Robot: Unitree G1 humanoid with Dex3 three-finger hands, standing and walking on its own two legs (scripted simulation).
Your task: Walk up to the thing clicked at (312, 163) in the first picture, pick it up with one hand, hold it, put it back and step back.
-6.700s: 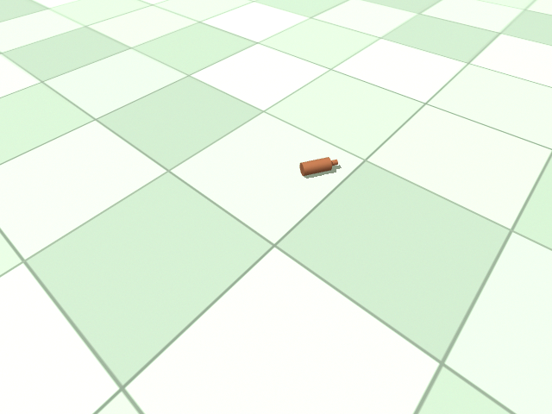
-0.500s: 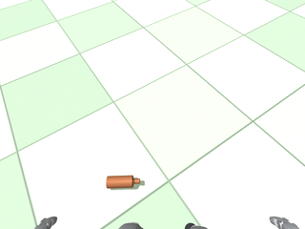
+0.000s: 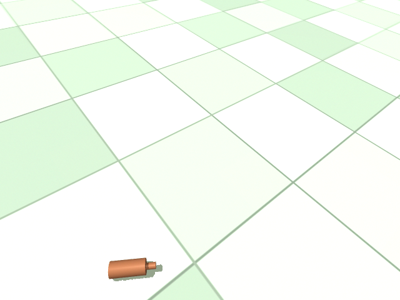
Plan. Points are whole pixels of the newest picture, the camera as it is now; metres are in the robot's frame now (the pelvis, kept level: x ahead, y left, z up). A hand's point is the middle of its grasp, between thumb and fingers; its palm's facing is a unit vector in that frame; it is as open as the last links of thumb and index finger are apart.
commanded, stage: walk up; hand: left
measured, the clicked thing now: (133, 267) +0.42 +0.26 -0.73
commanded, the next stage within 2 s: none
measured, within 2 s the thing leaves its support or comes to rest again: neither
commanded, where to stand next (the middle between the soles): +0.08 +0.02 m, yaw +6 degrees
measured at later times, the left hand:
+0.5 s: hand out of the picture +0.12 +0.31 -0.16, palm faces +0.07 -0.88 -0.47, open 7.4 cm
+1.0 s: hand out of the picture +0.00 +0.24 -0.15, palm faces +0.08 -0.91 -0.41, open 7.4 cm
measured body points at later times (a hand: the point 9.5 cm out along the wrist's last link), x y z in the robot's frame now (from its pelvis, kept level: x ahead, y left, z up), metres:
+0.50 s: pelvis +0.00 +0.01 -0.04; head +0.07 +0.01 +0.41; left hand +0.11 +0.35 -0.13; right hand +0.12 -0.30 -0.16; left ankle +0.02 +0.14 -0.74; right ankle +0.05 -0.15 -0.73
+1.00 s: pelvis +0.00 -0.04 -0.02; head +0.01 -0.04 +0.43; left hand +0.00 +0.29 -0.13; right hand +0.08 -0.38 -0.12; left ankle +0.03 +0.11 -0.69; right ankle +0.00 -0.16 -0.73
